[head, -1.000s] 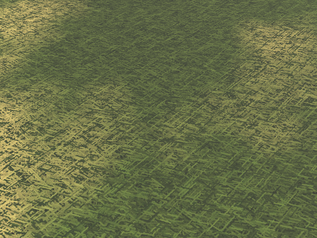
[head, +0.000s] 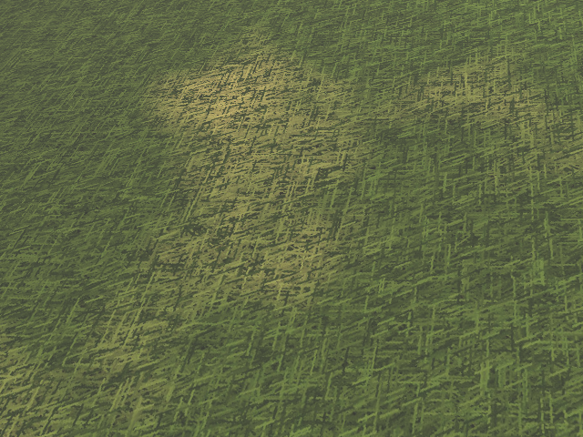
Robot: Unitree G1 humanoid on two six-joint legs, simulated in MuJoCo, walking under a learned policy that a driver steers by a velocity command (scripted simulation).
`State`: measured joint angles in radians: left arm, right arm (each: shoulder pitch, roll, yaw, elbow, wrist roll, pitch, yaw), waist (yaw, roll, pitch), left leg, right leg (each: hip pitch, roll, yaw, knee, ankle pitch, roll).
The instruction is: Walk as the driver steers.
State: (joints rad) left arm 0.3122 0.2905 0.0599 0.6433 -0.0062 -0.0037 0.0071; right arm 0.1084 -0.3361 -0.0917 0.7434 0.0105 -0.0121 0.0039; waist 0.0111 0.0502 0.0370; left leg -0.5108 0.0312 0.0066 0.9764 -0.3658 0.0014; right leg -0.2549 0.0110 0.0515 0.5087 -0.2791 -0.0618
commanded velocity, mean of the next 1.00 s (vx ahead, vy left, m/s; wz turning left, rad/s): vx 0.42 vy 0.00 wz -0.40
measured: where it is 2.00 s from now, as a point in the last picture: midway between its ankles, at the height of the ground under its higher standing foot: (436, 348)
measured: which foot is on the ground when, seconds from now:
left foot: up 0.00-0.34, down 0.36-0.82, up 0.84-1.00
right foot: down 0.00-0.36, up 0.38-0.80, down 0.82-1.00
